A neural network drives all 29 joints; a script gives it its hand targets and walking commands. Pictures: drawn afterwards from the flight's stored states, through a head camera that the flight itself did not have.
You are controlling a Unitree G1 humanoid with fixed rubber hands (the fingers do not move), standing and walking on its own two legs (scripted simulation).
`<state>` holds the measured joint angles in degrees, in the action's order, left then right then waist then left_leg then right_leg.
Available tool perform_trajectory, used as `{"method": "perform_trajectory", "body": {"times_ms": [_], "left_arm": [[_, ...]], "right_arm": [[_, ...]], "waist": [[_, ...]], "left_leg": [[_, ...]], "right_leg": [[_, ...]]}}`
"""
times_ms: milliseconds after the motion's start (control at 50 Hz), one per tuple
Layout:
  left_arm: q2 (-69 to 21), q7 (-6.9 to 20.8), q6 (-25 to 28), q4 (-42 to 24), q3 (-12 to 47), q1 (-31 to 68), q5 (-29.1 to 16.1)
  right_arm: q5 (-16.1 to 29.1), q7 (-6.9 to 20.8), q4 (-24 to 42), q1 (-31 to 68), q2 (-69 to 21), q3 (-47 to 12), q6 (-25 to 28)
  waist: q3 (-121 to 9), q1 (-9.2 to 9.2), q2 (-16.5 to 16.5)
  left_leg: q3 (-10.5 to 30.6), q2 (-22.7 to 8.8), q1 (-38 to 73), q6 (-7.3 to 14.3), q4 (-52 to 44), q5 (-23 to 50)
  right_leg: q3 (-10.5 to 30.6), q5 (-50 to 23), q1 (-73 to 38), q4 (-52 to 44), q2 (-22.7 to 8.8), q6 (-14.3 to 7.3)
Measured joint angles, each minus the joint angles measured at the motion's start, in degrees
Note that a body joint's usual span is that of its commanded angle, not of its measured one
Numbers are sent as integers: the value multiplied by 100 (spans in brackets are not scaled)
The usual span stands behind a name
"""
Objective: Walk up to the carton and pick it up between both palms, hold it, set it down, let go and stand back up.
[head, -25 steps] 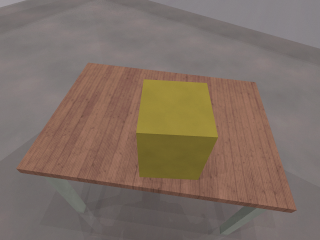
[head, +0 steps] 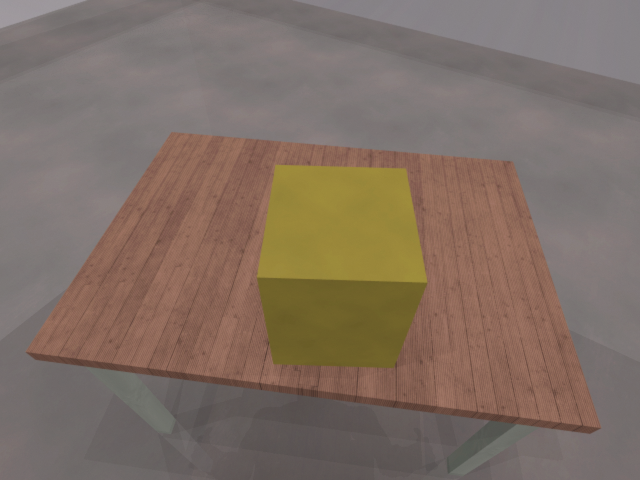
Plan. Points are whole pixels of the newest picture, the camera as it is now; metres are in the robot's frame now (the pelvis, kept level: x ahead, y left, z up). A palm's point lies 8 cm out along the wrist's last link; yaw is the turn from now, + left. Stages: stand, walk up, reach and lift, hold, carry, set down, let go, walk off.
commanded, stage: walk up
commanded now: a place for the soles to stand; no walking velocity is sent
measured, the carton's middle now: (336, 270) +0.43 -0.03 -0.02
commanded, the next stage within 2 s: reach and lift in 0.58 s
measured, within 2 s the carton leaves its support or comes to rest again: neither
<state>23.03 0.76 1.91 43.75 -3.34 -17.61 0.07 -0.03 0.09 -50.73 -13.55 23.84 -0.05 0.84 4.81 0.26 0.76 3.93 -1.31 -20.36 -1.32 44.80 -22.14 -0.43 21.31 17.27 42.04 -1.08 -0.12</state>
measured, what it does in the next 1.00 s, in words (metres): stands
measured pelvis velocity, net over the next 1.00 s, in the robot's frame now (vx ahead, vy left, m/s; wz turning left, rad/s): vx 0.00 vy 0.00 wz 0.00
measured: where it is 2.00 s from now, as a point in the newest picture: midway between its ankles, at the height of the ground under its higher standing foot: outside the picture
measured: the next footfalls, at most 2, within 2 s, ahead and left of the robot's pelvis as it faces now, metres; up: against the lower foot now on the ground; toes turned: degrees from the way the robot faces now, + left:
none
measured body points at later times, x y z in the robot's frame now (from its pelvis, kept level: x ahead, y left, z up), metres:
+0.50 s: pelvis +0.00 +0.01 +0.00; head +0.01 +0.01 +0.45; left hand +0.08 +0.33 -0.10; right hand +0.08 -0.30 -0.11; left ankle +0.03 +0.16 -0.71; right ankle +0.01 -0.12 -0.71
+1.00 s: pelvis +0.00 +0.00 +0.00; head +0.01 +0.01 +0.45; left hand +0.19 +0.27 -0.08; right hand +0.15 -0.30 -0.08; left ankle +0.03 +0.16 -0.71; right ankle +0.01 -0.12 -0.71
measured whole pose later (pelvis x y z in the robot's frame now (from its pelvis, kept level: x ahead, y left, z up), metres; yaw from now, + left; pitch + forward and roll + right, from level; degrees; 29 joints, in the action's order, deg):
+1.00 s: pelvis +0.00 +0.00 +0.00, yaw +0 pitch -3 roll +0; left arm 17.3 -1.2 -21.6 28.5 -3.3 -5.7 0.4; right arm -2.0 3.3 -52.6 -5.1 19.8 5.3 12.9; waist 4.0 -2.0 -1.9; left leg 3.6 -1.3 -18.5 -1.9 40.4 -19.4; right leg 0.0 22.1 17.3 42.0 -1.2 0.2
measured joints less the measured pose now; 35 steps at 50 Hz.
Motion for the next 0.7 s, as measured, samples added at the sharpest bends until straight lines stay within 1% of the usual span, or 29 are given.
{"method": "perform_trajectory", "body": {"times_ms": [40, 80, 100, 140, 160, 220, 280, 620, 640, 660, 700], "left_arm": [[-57, 0, 1, 33, 0, 0, 0], [-62, 0, 1, 34, 0, 1, 0], [-55, 1, 1, 33, 0, 0, 0], [-50, -3, 1, 34, 0, 1, 0], [-41, -9, -3, 35, -1, 2, 0], [-2, -21, -6, 34, -1, 2, 0], [-3, -23, -6, 34, 0, 1, 0], [-31, -23, -6, 34, 0, 1, 0], [-29, -28, -265, -3, 0, 61, 1], [-30, -59, -694, -24, -2, 213, 1], [-39, -141, -1521, -88, -2, 590, 1]], "right_arm": [[0, -10, 5, 0, 21, -1, -84], [0, 4, 9, 1, 41, -2, -73], [1, 10, 11, -1, 44, -2, -57], [1, 11, 10, 1, 33, -2, -17], [1, 10, 4, 1, -6, -3, -3], [1, 17, 1, 2, -124, -3, 35], [0, 27, 0, 20, -151, -1, 37], [0, 50, -1, 43, -114, -1, 11], [-51, 93, -208, 129, -152, 102, 221], [-110, 159, -439, 264, -194, 240, 442], [-186, 302, -667, 529, -227, 439, 711]], "waist": [[-17, 59, 47], [-34, 63, 93], [-28, 50, 117], [0, 16, 142], [0, 10, 103], [-33, -29, -17], [-46, -14, -105], [-83, -28, 11], [-62, -28, 13], [5, -25, 15], [215, -34, 29]], "left_leg": [[2, 0, -23, 0, 139, -441], [2, -1, -15, 0, 106, -583], [6, -2, 36, 0, -52, -436], [-1, 1, 144, -4, -408, 296], [-24, 16, 149, -13, -412, 388], [-31, 24, 155, -18, -413, 274], [-31, 17, 154, -18, -413, 248], [-31, 16, 154, -19, -415, 257], [-31, 16, 154, -20, -394, 246], [-31, 16, 153, -21, -325, 212], [-32, 16, 151, -21, -87, 94]], "right_leg": [[22, 60, -17, -4, 0, 0], [26, 62, -15, -73, -9, 0], [18, 57, -13, -87, -8, 0], [11, 57, -14, -72, -11, 33], [34, 51, -15, -70, -27, 34], [53, 23, -15, -75, -31, 35], [53, 39, -33, -114, -24, 35], [55, 21, -34, -119, -23, 35], [54, 32, -30, -94, -23, 35], [54, 66, -27, -18, -23, 35], [54, 183, -20, 234, -23, 35]]}}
